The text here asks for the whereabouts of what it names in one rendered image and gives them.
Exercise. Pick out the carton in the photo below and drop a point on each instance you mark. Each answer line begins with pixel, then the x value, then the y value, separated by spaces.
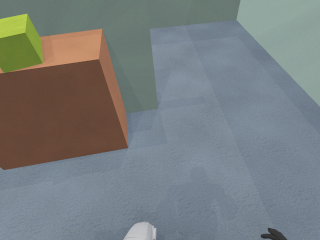
pixel 20 44

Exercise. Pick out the pedestal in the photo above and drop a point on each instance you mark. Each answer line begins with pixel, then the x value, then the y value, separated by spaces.
pixel 66 107

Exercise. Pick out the left robot thigh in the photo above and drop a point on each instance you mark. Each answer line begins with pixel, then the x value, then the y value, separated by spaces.
pixel 141 231

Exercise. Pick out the right robot hand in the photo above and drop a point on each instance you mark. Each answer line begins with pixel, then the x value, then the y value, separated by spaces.
pixel 274 235

